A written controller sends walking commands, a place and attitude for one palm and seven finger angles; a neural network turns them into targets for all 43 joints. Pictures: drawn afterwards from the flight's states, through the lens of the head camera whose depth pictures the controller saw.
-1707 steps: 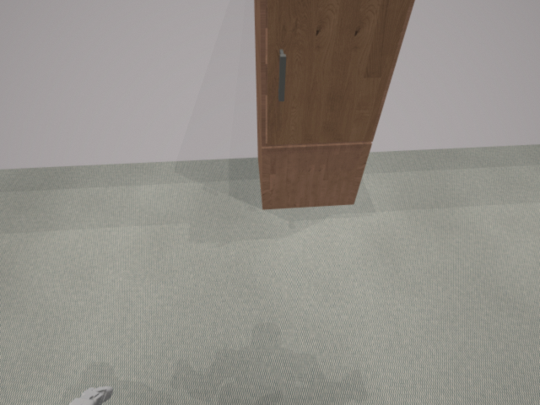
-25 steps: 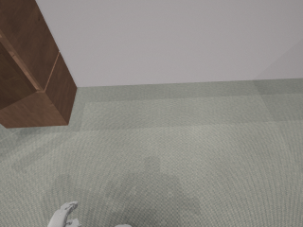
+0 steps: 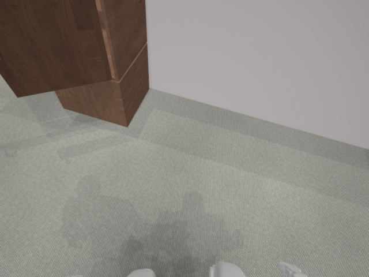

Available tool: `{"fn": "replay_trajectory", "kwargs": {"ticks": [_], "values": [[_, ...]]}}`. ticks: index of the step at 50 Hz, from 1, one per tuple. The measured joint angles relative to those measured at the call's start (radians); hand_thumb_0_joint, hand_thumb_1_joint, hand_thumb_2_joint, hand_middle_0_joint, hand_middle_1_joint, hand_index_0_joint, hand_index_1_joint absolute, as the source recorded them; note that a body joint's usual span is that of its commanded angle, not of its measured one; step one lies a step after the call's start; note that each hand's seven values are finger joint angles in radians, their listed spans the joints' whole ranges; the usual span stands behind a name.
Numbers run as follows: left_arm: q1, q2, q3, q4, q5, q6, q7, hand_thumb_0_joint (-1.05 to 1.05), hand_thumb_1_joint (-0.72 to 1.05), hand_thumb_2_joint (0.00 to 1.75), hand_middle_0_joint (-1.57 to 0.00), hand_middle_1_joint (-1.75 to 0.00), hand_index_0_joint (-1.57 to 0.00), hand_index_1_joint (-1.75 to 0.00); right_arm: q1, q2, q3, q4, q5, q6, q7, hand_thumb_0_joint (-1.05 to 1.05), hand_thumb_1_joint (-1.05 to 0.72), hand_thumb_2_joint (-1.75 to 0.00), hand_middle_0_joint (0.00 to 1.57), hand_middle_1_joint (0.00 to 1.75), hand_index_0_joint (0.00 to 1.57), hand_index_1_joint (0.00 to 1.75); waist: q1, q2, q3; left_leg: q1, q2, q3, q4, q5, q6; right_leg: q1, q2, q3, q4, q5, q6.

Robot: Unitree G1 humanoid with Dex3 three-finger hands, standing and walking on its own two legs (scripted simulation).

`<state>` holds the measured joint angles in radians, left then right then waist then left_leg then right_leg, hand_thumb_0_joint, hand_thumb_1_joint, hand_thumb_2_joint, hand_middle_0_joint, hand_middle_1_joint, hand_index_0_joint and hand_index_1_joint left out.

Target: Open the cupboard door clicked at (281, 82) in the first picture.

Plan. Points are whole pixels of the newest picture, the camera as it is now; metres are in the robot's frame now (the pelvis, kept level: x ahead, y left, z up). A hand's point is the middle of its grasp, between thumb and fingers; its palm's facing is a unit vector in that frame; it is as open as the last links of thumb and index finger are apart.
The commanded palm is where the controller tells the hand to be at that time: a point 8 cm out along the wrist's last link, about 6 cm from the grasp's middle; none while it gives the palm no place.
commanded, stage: turn to face it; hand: left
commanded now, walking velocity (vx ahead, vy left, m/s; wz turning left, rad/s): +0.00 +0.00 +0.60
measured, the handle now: out of the picture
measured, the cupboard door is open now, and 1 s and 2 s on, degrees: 39 39 39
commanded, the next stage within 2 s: take the last steps up to it in 0.54 s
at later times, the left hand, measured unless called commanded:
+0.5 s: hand out of the picture +0.06 +0.16 -0.15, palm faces +0.24 -0.94 -0.25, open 7.4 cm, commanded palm none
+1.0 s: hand out of the picture +0.05 +0.21 -0.15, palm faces +0.40 -0.89 -0.22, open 7.4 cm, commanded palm none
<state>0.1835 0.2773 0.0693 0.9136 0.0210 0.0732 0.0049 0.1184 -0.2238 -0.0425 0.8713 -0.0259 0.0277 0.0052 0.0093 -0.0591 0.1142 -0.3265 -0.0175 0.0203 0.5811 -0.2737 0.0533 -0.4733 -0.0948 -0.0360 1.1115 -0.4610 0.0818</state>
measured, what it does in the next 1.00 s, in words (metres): steps on the spot, turning left: right foot, then left foot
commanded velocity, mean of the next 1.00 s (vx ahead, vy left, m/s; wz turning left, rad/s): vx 0.11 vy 0.05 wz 0.32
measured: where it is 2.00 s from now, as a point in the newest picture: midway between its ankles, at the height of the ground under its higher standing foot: (138, 241)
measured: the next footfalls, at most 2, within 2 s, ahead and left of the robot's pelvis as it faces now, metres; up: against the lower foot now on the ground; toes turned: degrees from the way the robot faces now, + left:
right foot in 0.32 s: +0.05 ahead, -0.16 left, +0.00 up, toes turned +10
left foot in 0.66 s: +0.03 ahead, +0.09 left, +0.00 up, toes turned +22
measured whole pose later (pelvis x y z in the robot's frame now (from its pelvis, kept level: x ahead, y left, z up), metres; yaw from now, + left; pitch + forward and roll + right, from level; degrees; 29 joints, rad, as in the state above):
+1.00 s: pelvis +0.06 +0.00 +0.01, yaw +23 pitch +0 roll +0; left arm 0.18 0.22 0.05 0.96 0.03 0.02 -0.03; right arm 0.27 -0.19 -0.02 1.00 -0.03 -0.01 0.00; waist 0.01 0.01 0.05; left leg -0.16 -0.04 -0.01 0.42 -0.26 0.05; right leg -0.41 -0.07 -0.06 0.79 -0.40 0.03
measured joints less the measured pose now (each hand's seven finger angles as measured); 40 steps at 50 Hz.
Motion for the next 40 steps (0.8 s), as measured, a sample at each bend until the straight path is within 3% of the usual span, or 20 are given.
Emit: {"fn": "replay_trajectory", "kwargs": {"ticks": [8,12,15,16,18,22,26,30,33,36,40], "values": [[-0.052,0.003,0.002,-0.036,-0.002,-0.015,-0.002,0.01,0.91,0.9,-0.19,-0.3,-0.2,-0.3,0.053,0.009,0.001,0.036,-0.001,0.005,-0.002,0.01,-0.91,-0.89,0.2,0.3,0.21,0.3,-0.013,0.039,-0.019,0.023,-0.015,-0.091,-0.098,0.065,-0.005,0.007,0.031,0.051,-0.15,0.059,0.006],[-0.077,-0.009,-0.007,-0.048,-0.006,-0.02,0.0,0.01,0.91,0.9,-0.19,-0.3,-0.2,-0.3,0.073,0.006,-0.009,0.047,-0.004,0.013,-0.001,0.01,-0.91,-0.89,0.2,0.3,0.21,0.3,-0.032,0.06,-0.023,0.007,-0.026,-0.137,-0.087,0.066,-0.022,0.077,0.062,0.048,-0.305,0.044,-0.004],[-0.08,-0.022,-0.016,-0.061,-0.011,-0.036,0.001,0.01,0.91,0.9,-0.19,-0.3,-0.2,-0.3,0.085,-0.001,-0.018,0.053,0.001,0.022,-0.002,0.01,-0.91,-0.89,0.2,0.3,0.21,0.3,-0.04,0.073,-0.031,-0.018,-0.042,-0.168,-0.05,0.052,-0.041,0.17,0.088,0.038,-0.493,0.121,-0.018],[-0.069,-0.02,-0.02,-0.07,-0.009,-0.045,0.002,0.01,0.91,0.9,-0.2,-0.3,-0.2,-0.3,0.094,-0.001,-0.021,0.051,0.005,0.025,-0.001,0.01,-0.91,-0.89,0.2,0.3,0.21,0.3,-0.036,0.061,-0.044,-0.037,-0.059,-0.167,-0.021,0.037,-0.049,0.213,0.078,0.044,-0.583,0.142,-0.038],[-0.062,-0.043,-0.024,-0.062,-0.002,-0.059,0.01,0.01,0.91,0.9,-0.2,-0.3,-0.2,-0.3,0.078,-0.018,-0.031,0.063,0.009,0.034,0.0,0.01,-0.91,-0.89,0.2,0.3,0.21,0.3,-0.03,0.085,-0.034,-0.096,-0.056,-0.149,0.149,-0.124,-0.064,0.215,0.084,0.034,-0.572,0.122,-0.076],[-0.025,-0.082,-0.042,-0.045,-0.003,-0.058,0.013,0.01,0.91,0.9,-0.2,-0.3,-0.2,-0.3,0.064,-0.038,-0.042,0.071,0.005,0.046,0.006,0.01,-0.91,-0.89,0.2,0.3,0.2,0.3,-0.046,0.101,-0.018,-0.179,-0.031,-0.068,0.472,-0.178,-0.091,0.268,0.061,-0.012,-0.598,0.137,-0.079],[0.013,-0.093,-0.044,-0.026,0.0,-0.062,0.014,0.01,0.91,0.9,-0.2,-0.3,-0.2,-0.3,0.048,-0.026,-0.034,0.078,0.01,0.052,0.012,0.01,-0.91,-0.89,0.19,0.3,0.2,0.3,-0.037,0.061,-0.014,-0.153,0.009,-0.015,0.45,-0.171,-0.109,0.308,0.03,-0.043,-0.63,0.139,-0.075],[0.048,-0.09,-0.043,-0.004,0.006,-0.068,0.008,0.01,0.91,0.9,-0.2,-0.3,-0.2,-0.3,0.017,-0.014,-0.021,0.081,0.013,0.043,0.012,0.01,-0.91,-0.89,0.19,0.3,0.2,0.3,-0.01,0.029,-0.007,-0.064,0.022,0.015,0.229,-0.171,-0.104,0.315,0.006,-0.068,-0.609,0.116,-0.061],[0.08,-0.076,-0.037,0.018,-0.001,-0.065,0.005,0.01,0.91,0.9,-0.2,-0.3,-0.2,-0.3,-0.003,-0.009,-0.009,0.074,0.012,0.021,0.01,0.01,-0.91,-0.89,0.19,0.3,0.2,0.3,0.001,0.019,-0.012,0.029,0.019,0.029,0.013,-0.018,-0.084,0.296,-0.004,-0.088,-0.542,0.072,-0.04],[0.079,-0.049,-0.026,0.049,-0.008,-0.037,0.006,0.01,0.91,0.9,-0.2,-0.3,-0.2,-0.3,-0.02,0.011,0.002,0.065,0.001,-0.005,0.004,0.01,-0.91,-0.89,0.19,0.3,0.2,0.3,0.015,-0.01,-0.006,0.024,0.002,0.034,0.034,-0.028,-0.019,0.203,-0.009,-0.046,-0.315,-0.065,-0.032],[0.057,-0.036,-0.013,0.074,0.002,-0.017,-0.008,0.01,0.91,0.9,-0.2,-0.3,-0.2,-0.3,0.01,0.026,0.016,0.056,-0.006,-0.025,-0.012,0.01,-0.91,-0.89,0.19,0.3,0.2,0.3,0.018,0.015,-0.023,0.053,0.008,0.011,-0.018,-0.028,-0.005,0.079,0.023,-0.014,-0.065,-0.06,-0.044]]}}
